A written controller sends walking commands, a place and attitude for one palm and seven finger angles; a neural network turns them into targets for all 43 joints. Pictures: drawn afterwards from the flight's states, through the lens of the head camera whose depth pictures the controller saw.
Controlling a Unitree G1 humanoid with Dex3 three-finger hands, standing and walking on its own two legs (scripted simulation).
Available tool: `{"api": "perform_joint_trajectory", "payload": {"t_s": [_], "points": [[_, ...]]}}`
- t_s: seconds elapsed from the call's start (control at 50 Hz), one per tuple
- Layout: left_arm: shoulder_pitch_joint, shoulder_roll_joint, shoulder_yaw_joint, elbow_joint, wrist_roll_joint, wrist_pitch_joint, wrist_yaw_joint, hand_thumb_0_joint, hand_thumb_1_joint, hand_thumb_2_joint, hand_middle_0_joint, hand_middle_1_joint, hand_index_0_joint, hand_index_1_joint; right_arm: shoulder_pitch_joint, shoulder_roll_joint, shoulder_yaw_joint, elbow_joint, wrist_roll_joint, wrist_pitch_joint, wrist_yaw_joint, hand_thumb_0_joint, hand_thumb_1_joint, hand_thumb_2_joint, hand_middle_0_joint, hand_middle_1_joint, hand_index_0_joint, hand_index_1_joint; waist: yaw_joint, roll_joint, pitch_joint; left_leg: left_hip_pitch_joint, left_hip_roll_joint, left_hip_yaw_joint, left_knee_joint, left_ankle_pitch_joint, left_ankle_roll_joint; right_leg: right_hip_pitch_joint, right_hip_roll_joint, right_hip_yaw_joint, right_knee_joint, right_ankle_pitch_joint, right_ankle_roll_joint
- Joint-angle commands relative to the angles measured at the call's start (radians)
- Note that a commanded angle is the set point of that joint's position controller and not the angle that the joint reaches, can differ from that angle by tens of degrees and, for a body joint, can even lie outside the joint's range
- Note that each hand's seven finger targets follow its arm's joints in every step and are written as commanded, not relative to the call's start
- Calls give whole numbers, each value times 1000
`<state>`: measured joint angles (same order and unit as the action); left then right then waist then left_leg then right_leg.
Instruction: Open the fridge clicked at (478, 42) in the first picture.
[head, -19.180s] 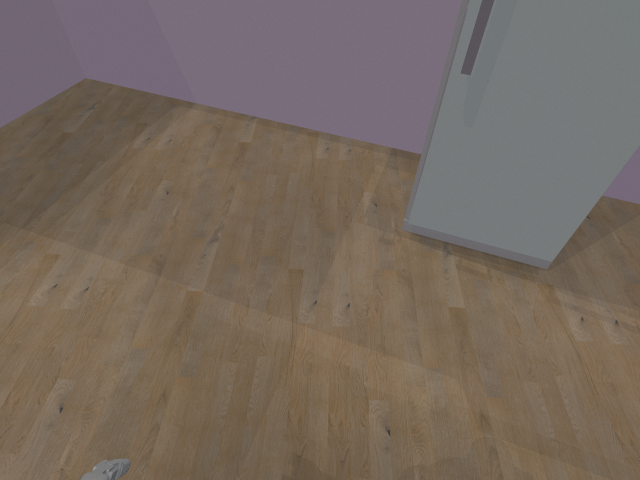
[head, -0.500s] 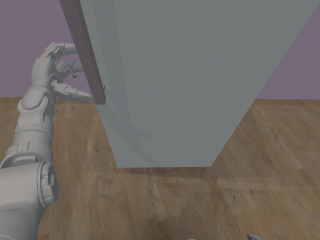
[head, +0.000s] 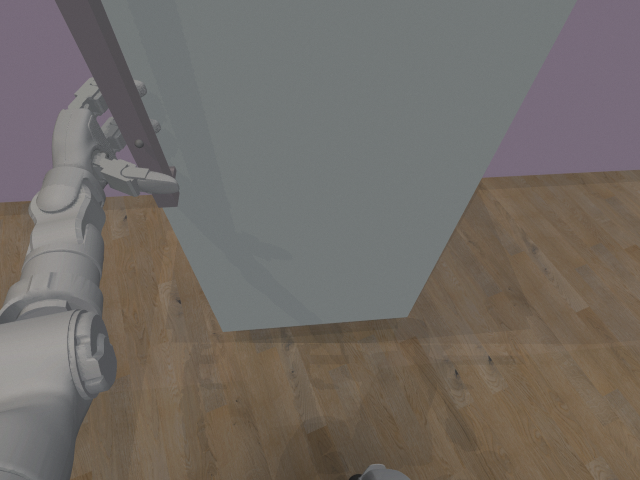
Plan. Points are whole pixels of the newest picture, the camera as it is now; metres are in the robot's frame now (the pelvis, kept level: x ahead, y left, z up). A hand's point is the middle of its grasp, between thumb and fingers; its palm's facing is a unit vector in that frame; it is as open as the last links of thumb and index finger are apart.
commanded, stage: slide the fingers in behind the handle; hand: left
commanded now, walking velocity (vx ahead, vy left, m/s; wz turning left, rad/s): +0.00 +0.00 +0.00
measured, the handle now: (107, 40) +0.53 +0.20 +0.24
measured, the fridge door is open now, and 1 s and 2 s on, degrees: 0 0 0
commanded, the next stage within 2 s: grip the handle and tug to test in 0.72 s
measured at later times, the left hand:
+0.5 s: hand (146, 143) +0.49 +0.18 +0.15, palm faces +0.03 -1.00 +0.00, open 14.0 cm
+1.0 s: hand (134, 148) +0.48 +0.20 +0.14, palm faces +0.03 -1.00 +0.01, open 13.2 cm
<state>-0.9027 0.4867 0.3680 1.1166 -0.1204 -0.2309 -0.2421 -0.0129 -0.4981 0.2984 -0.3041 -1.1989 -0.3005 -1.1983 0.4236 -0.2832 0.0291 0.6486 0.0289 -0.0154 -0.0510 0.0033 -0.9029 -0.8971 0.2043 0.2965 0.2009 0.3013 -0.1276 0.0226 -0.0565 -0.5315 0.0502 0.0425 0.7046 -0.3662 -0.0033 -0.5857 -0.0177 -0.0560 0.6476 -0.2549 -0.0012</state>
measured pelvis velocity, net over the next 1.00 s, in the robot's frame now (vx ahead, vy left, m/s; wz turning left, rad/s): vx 0.01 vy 0.01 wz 0.01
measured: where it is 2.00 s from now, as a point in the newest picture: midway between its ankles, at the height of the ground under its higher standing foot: outside the picture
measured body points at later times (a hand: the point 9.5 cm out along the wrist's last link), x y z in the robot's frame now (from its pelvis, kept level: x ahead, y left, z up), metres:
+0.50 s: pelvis +0.01 +0.01 +0.00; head +0.07 +0.01 +0.45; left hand +0.48 +0.24 +0.15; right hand +0.06 -0.26 -0.11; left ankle -0.02 +0.12 -0.72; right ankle +0.03 -0.12 -0.72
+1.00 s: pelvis +0.01 +0.01 +0.00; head +0.07 +0.01 +0.45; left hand +0.47 +0.25 +0.15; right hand +0.05 -0.26 -0.11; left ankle -0.02 +0.12 -0.72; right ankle +0.03 -0.12 -0.72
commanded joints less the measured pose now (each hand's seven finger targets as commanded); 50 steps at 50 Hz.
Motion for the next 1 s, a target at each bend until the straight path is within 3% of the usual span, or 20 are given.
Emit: {"api": "perform_joint_trajectory", "payload": {"t_s": [0.0,0.08,0.1,0.12,0.14,0.22,0.26,0.3,0.32,0.34,0.38,0.44,0.52,0.56,0.62,0.66,0.8,0.9,0.94,0.98], "points": [[-472,274,47,-231,-33,-80,-1,0,-500,300,-300,-1200,-300,-1200,72,-157,-56,-85,-1,-37,-15,0,-900,-900,200,300,200,300,11,6,-389,82,-43,-33,-95,223,33,310,31,36,-53,265,-14],[-463,218,2,-235,-27,-73,-10,0,-500,300,-300,-1200,-300,-1200,62,-152,-57,-86,0,-41,-12,0,-900,-900,200,300,200,300,10,54,-375,92,-46,-26,-99,211,30,280,29,37,-57,255,-14],[-460,221,4,-231,-25,-75,-6,0,-500,300,-300,-1200,-300,-1200,69,-152,-59,-84,0,-41,-12,0,-900,-900,200,300,200,300,7,37,-371,103,-44,-31,-96,228,32,276,31,30,-54,259,-16],[-464,196,-19,-254,-24,-75,-6,0,-500,300,-300,-1200,-300,-1200,62,-150,-58,-86,0,-41,-10,0,-900,-900,200,300,200,300,8,66,-376,116,-44,-32,-97,239,29,261,30,30,-52,265,-16],[-467,183,-22,-251,-28,-71,-2,0,-500,300,-300,-1200,-300,-1200,65,-149,-60,-83,-1,-41,-9,0,-900,-900,200,300,200,300,3,46,-370,122,-42,-34,-97,239,30,252,32,26,-55,261,-15],[-470,180,-3,-284,-47,-68,14,0,-500,300,-300,-1200,-300,-1200,59,-149,-62,-86,-2,-45,-8,0,-900,-900,200,300,200,300,14,37,-413,145,-42,-34,-93,270,27,277,32,26,-50,290,-15],[-460,195,7,-281,-38,-66,23,0,-500,300,-300,-1200,-300,-1200,58,-148,-62,-83,-2,-43,-7,0,-900,-900,200,300,200,300,19,29,-407,137,-43,-34,-93,291,25,287,32,25,-44,314,-16],[-471,171,-14,-291,-28,-71,34,0,-500,300,-300,-1200,-300,-1200,56,-143,-59,-86,-4,-43,-5,0,-900,-900,200,300,200,300,15,39,-384,143,-43,-36,-92,306,27,269,32,21,-42,314,-17],[-455,201,6,-283,-16,-72,41,0,-500,300,-300,-1200,-300,-1200,56,-145,-60,-82,-5,-41,-4,0,-900,-900,200,300,200,300,24,38,-385,140,-41,-38,-92,310,25,269,32,21,-37,316,-18],[-455,191,-2,-280,-12,-71,45,0,-500,300,-300,-1200,-300,-1200,54,-144,-60,-85,-4,-39,-3,0,-900,-900,200,300,200,300,18,21,-379,141,-40,-40,-95,306,24,263,33,20,-38,310,-17],[-469,150,-30,-288,-11,-70,49,0,-500,300,-300,-1200,-300,-1200,47,-139,-59,-89,-5,-41,1,0,-900,-900,200,300,200,300,16,46,-373,153,-41,-41,-95,306,21,250,32,18,-37,304,-19],[-459,151,-21,-283,-22,-72,49,0,-500,300,-300,-1200,-300,-1200,43,-142,-61,-89,-2,-40,-2,0,-900,-900,200,300,200,300,15,16,-387,161,-39,-41,-94,317,22,264,34,18,-38,316,-18],[-478,116,-52,-291,-22,-69,45,0,-500,300,-300,-1200,-300,-1200,42,-139,-60,-84,-3,-41,-1,0,-900,-900,200,300,200,300,10,50,-389,187,-36,-46,-89,344,18,238,33,15,-36,317,-19],[-460,130,-36,-266,-23,-61,46,0,-500,300,-300,-1200,-300,-1200,45,-141,-60,-80,-4,-39,-1,0,-900,-900,200,300,200,300,13,15,-375,167,-37,-44,-90,329,19,246,34,15,-38,316,-19],[-477,159,-19,-247,-19,-57,50,0,-500,300,-300,-1200,-300,-1200,44,-142,-56,-80,-5,-35,-4,0,-900,-900,200,300,200,300,13,14,-357,136,-41,-43,-95,299,22,258,31,18,-41,306,-18],[-472,206,20,-259,-15,-64,52,0,-500,300,-300,-1200,-300,-1200,47,-144,-58,-80,-7,-36,-5,0,-900,-900,200,300,200,300,26,16,-395,136,-44,-39,-92,315,23,288,30,24,-36,330,-19],[-419,178,5,-326,-30,-81,33,0,-500,300,-300,-1200,-300,-1200,45,-142,-61,-95,-8,-33,-2,0,-900,-900,200,300,200,300,38,44,-439,179,-41,-38,-85,396,20,312,34,16,-26,377,-23],[-442,155,-25,-283,-35,-57,18,0,-267,400,-325,-1233,-325,-1233,39,-146,-61,-87,0,-30,-7,0,-900,-900,200,300,200,300,13,17,-337,132,-41,-36,-102,286,26,273,32,16,-53,299,-20],[-445,175,-12,-278,-33,-54,18,0,-173,440,-335,-1247,-335,-1247,38,-148,-60,-86,0,-30,-10,0,-900,-900,200,300,200,300,17,21,-344,134,-41,-41,-109,266,24,267,32,17,-54,277,-21],[-471,134,-45,-297,-37,-59,16,0,-80,480,-345,-1260,-345,-1260,36,-142,-59,-85,-1,-36,-9,0,-900,-900,200,300,200,300,10,53,-361,163,-42,-43,-103,281,22,250,32,18,-55,278,-22]]}}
